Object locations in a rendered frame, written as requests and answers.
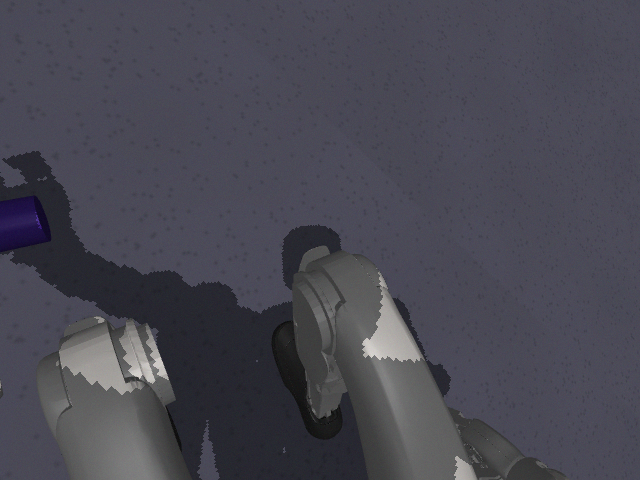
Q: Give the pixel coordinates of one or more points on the right robot foot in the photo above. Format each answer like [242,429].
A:
[293,375]

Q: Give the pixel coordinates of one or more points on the left robot foot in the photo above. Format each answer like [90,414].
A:
[175,431]

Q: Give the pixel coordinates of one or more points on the can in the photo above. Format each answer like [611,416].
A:
[22,223]

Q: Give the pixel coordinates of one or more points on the right robot arm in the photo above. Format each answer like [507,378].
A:
[533,469]

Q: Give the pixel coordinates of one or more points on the right robot hand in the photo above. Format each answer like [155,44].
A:
[491,454]

